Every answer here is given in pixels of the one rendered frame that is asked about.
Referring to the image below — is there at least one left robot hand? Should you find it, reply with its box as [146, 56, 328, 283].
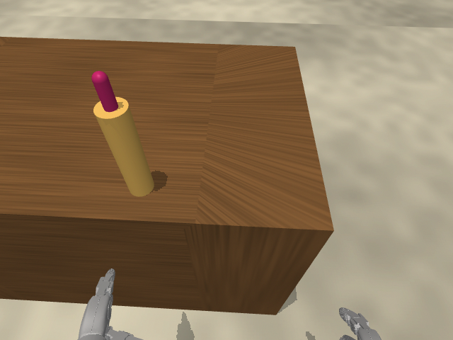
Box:
[79, 268, 143, 340]

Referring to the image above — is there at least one right robot hand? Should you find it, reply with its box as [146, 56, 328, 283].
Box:
[339, 307, 382, 340]

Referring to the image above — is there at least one bottle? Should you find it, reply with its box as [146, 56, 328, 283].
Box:
[91, 71, 154, 197]

